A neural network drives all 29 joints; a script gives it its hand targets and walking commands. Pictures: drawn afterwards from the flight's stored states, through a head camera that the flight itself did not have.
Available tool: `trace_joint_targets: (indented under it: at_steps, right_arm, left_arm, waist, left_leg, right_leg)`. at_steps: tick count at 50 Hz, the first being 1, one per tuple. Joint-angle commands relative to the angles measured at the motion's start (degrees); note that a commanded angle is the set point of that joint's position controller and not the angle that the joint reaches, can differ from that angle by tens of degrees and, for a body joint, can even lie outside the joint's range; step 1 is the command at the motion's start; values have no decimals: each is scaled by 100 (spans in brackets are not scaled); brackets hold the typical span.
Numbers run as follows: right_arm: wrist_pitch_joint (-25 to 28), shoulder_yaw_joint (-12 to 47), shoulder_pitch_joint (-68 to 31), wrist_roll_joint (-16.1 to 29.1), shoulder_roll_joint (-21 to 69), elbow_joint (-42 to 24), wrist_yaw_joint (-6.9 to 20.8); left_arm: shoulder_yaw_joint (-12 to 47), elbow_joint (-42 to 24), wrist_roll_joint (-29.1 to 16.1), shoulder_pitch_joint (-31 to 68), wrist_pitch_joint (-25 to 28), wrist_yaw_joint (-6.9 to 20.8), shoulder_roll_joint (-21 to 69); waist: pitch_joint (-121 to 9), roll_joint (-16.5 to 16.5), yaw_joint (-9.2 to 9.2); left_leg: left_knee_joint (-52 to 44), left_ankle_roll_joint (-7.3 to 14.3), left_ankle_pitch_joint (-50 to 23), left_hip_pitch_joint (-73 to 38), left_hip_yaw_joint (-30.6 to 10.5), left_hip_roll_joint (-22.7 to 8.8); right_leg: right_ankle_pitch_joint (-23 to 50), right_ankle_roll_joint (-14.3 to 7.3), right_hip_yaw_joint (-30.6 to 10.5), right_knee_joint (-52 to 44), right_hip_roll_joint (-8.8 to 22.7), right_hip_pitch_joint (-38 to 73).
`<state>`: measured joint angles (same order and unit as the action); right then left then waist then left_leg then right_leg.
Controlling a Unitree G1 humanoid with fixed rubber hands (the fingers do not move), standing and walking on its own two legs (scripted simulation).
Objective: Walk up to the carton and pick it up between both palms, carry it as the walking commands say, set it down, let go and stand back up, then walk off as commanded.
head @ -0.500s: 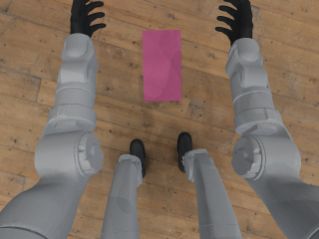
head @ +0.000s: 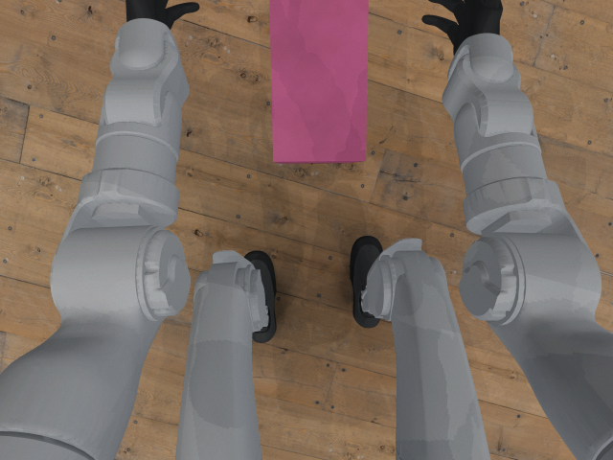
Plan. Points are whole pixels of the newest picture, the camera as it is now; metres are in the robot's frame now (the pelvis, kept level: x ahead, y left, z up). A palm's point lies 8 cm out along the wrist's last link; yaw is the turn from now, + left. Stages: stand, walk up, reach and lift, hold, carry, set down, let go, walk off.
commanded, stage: reach and lift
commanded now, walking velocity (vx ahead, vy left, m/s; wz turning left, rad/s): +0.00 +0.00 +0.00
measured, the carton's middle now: (316, 86) +0.54 -0.02 -0.43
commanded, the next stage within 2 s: none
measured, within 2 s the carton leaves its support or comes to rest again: leaves its support in 1.92 s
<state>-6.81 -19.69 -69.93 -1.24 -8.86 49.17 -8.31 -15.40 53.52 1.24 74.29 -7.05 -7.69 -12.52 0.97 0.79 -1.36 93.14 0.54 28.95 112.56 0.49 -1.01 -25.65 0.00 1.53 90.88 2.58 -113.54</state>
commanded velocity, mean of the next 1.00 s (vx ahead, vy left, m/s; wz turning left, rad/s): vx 0.00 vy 0.00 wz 0.00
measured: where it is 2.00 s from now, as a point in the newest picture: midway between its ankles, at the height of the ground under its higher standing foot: (315, 304)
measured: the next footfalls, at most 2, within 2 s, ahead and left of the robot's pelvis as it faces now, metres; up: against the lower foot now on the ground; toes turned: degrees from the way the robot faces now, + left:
none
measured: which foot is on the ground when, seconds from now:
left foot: down 0.00-1.00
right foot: down 0.00-1.00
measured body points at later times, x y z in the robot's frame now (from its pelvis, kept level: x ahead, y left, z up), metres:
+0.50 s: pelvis -0.02 +0.00 -0.11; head +0.34 +0.00 +0.14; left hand +0.55 +0.15 -0.27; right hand +0.54 -0.17 -0.28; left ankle +0.08 +0.12 -0.50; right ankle +0.10 -0.12 -0.50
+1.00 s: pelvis -0.03 +0.00 -0.18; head +0.36 +0.01 +0.03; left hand +0.55 +0.15 -0.38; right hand +0.54 -0.17 -0.37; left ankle +0.08 +0.12 -0.50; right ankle +0.10 -0.12 -0.50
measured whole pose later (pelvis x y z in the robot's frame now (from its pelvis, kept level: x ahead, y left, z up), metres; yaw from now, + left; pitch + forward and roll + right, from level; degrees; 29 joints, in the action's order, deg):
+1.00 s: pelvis -0.03 +0.00 -0.18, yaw +0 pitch +34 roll -1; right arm -1.0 -5.0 -94.2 15.5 -19.0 72.8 -8.8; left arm 3.4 70.1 -15.3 93.1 -1.6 -7.2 -21.3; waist 29.8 -1.5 -1.1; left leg 130.3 0.3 34.5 129.5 -0.3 -1.1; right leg -29.9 -0.2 0.5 127.4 2.2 -131.2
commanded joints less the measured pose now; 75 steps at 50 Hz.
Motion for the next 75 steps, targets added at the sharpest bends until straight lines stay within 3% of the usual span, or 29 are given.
trace_joint_targets:
  at_steps: [1,15,38,47,57,67,75]
  right_arm:
    - [79,248,-1666,229,-592,-588,-57]
    - [147,487,-2431,544,-952,395,-111]
    - [586,1321,-3500,1409,-1387,1587,-20]
    - [671,1450,-3480,1684,-1358,1896,-52]
    - [729,1384,-3441,1605,-1332,1801,-38]
    - [676,1164,-3487,1216,-962,1775,42]
    - [578,1190,-3780,1074,11,1747,244]
  left_arm:
    - [226,-622,-226,1742,79,-65,-583]
    - [545,278,-585,2473,162,-25,-933]
    - [1544,1258,-1424,3437,558,97,-1326]
    - [1837,1079,-1666,3667,660,47,-1415]
    - [1765,1152,-1621,3391,651,25,-1179]
    - [1492,1255,-1234,3340,586,137,-783]
    - [1223,986,-629,3607,522,235,-150]
  waist:
    - [-6747,112,-72]
    - [-5779,64,-38]
    - [-4610,21,-4]
    - [-5030,224,-1]
    - [-4673,176,6]
    - [-4001,26,-41]
    - [-3868,74,271]
  left_leg:
    - [-261,-275,-2113,-3250,143,751]
    - [853,-264,-1437,-2218,133,578]
    - [2341,-247,-1250,-1542,-100,383]
    - [2607,-278,-1534,-1849,-62,318]
    - [2565,-264,-1477,-1680,-124,390]
    - [2427,-253,-1088,-1338,-141,520]
    - [2391,-222,-1047,-1638,-49,590]
  right_leg:
    - [1933,209,139,-63,-832,3598]
    - [1376,156,78,1088,-731,2792]
    - [1358,176,-122,2687,-515,2278]
    - [1632,158,-87,2987,-474,2412]
    - [1520,155,-84,2970,-518,2088]
    - [1218,170,-90,2831,-626,1988]
    - [1112,237,-50,2828,-766,1976]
